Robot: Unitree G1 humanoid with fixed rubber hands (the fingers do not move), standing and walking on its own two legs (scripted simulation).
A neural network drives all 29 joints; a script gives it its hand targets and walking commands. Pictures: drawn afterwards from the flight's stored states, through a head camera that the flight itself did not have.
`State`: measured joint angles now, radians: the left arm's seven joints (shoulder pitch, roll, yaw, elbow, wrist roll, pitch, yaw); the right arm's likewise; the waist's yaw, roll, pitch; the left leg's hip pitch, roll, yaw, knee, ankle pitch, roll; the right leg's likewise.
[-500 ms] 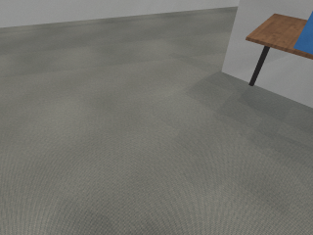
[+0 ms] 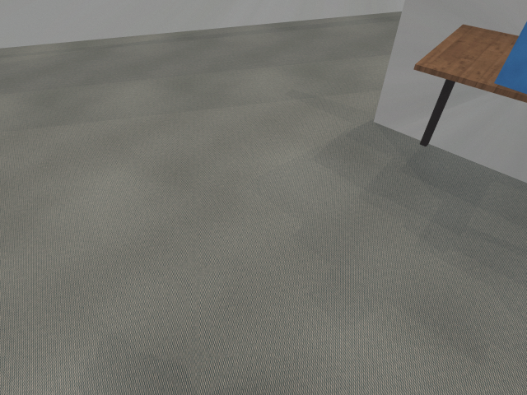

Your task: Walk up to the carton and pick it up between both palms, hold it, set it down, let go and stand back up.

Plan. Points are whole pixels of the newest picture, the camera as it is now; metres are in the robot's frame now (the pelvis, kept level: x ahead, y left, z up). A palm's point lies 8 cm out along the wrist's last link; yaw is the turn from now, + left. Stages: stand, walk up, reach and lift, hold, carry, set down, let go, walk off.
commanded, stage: stand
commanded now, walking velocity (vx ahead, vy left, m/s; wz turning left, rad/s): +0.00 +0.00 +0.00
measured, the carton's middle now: out of the picture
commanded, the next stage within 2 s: walk up in 0.52 s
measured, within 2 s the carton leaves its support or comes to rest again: neither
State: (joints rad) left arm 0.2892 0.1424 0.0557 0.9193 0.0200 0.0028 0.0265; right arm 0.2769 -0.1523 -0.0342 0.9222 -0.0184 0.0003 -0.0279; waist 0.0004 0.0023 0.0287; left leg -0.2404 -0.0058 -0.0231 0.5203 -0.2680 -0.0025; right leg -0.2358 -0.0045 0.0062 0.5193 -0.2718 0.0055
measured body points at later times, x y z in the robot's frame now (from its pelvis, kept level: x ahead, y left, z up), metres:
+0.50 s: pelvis +0.00 +0.00 +0.01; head +0.01 +0.00 +0.45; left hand -0.01 +0.21 -0.16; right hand +0.00 -0.21 -0.16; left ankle +0.01 +0.12 -0.74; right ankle +0.00 -0.12 -0.74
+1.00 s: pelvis +0.02 -0.05 +0.00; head +0.01 -0.08 +0.45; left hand +0.09 +0.23 -0.12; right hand +0.00 -0.32 -0.15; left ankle +0.00 +0.13 -0.73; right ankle +0.07 -0.24 -0.68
